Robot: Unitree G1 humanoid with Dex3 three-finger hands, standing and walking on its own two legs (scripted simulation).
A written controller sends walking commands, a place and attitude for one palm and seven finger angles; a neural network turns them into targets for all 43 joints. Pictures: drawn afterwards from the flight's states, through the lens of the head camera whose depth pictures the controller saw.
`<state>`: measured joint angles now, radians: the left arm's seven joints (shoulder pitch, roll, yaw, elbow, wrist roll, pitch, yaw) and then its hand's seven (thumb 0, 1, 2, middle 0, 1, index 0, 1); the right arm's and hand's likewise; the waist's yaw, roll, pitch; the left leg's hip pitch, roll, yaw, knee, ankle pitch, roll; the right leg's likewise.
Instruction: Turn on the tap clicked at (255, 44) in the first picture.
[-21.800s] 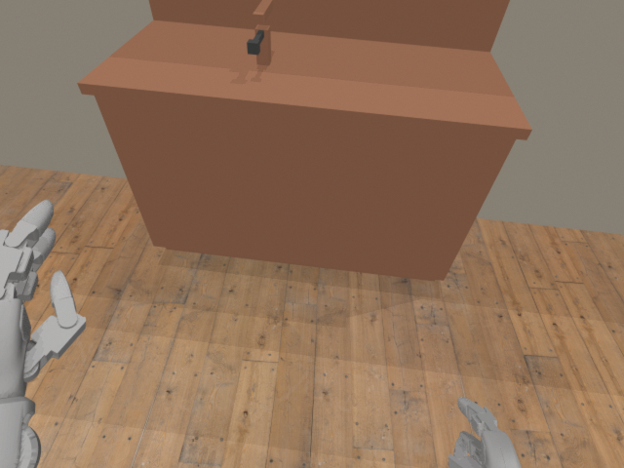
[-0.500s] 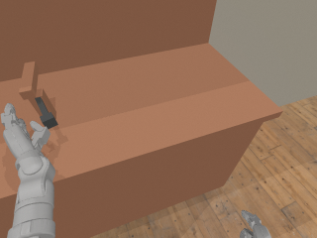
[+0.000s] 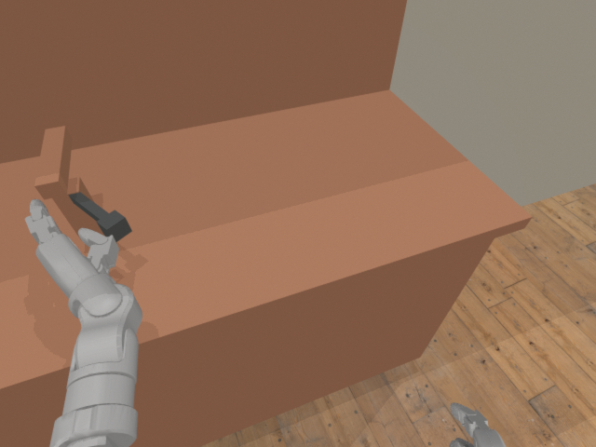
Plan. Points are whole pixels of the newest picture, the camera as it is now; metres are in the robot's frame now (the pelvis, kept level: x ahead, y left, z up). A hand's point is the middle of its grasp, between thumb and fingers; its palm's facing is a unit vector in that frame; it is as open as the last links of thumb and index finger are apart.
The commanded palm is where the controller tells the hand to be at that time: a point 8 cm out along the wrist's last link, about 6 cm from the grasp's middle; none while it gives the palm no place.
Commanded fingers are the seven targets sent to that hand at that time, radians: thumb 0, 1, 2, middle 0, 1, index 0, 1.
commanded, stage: push the lever round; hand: left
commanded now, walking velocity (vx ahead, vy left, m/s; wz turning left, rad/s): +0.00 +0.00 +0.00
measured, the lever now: (114, 226) +0.37 +0.28 +0.11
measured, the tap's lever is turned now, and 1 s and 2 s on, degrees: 32 57 66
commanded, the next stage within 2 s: lift the hand up off the lever in 1.92 s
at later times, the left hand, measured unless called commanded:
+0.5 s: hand (129, 234) +0.36 +0.26 +0.10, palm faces +0.83 -0.55 -0.05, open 7.8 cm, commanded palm +0.32 +0.27 +0.10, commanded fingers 0.00 0.90 0.90 -0.15 -0.15 -0.15 -0.15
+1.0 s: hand (139, 218) +0.40 +0.26 +0.10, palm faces +0.88 -0.47 -0.07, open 7.8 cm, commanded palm +0.35 +0.26 +0.10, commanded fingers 0.00 0.90 0.90 -0.15 -0.15 -0.15 -0.15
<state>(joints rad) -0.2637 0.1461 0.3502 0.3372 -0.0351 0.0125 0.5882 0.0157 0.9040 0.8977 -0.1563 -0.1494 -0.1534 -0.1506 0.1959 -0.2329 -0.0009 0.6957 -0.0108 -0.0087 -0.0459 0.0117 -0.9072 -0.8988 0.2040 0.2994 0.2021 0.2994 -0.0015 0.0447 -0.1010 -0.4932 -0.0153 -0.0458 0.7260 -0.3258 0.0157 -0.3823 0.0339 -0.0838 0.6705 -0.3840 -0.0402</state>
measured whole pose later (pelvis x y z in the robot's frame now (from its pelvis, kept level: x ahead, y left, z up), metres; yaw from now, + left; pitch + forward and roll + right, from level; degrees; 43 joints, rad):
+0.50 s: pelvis -0.01 -0.01 +0.00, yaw +1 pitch +6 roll -2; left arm -0.44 0.09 0.34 0.50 0.01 0.03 0.74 0.02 0.91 0.90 -0.15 -0.15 -0.14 -0.15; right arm 0.16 -0.21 0.00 0.74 -0.03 0.00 -0.02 0.01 -0.91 -0.90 0.20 0.30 0.20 0.30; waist 0.00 0.05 -0.10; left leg -0.53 -0.02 -0.07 0.73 -0.31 0.00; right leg -0.41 0.03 -0.11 0.69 -0.38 -0.05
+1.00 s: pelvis -0.01 -0.02 -0.01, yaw +1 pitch +8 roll -1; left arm -0.58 0.14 0.45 0.67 0.06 -0.01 0.82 0.02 0.91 0.90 -0.16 -0.15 -0.15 -0.15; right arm 0.23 -0.23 -0.04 0.76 -0.05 0.01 0.02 0.01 -0.91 -0.90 0.20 0.30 0.20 0.30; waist -0.04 0.05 -0.13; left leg -0.59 -0.01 -0.08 0.76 -0.32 -0.01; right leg -0.47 0.05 -0.11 0.71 -0.39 -0.07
